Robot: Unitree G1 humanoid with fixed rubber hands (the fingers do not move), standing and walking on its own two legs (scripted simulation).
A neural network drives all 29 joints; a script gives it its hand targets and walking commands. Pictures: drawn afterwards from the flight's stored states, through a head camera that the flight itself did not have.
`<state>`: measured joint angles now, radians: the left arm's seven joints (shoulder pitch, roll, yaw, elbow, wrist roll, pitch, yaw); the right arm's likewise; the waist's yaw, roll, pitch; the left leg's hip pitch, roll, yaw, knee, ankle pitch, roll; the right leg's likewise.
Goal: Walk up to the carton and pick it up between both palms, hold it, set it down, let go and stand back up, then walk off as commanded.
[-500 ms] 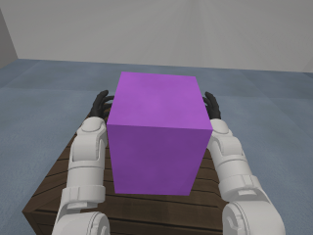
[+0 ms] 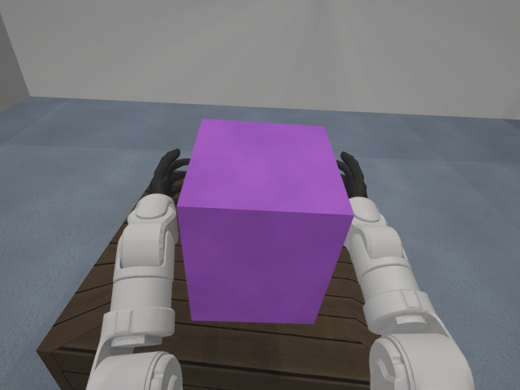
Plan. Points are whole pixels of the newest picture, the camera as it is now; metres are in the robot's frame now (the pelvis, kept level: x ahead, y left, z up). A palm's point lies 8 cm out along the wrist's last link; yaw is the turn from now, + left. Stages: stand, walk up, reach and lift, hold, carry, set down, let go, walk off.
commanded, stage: hold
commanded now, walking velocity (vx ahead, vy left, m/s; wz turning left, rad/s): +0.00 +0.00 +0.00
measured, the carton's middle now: (258, 222) +0.36 +0.03 +0.14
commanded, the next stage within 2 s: set down in 0.28 s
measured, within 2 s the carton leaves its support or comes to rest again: neither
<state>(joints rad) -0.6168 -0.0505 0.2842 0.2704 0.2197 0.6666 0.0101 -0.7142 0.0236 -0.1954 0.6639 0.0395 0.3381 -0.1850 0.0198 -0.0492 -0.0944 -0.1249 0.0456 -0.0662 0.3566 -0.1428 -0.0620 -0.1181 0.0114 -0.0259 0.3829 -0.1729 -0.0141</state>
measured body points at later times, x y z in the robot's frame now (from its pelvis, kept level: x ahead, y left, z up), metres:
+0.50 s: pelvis +0.00 +0.00 +0.00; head -0.07 +0.02 +0.44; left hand +0.36 +0.18 +0.20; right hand +0.39 -0.12 +0.20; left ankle +0.04 +0.16 -0.74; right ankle +0.03 -0.11 -0.74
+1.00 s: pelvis +0.02 -0.01 +0.00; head -0.01 +0.01 +0.45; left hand +0.39 +0.17 +0.16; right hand +0.41 -0.13 +0.16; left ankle +0.04 +0.16 -0.74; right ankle +0.03 -0.11 -0.74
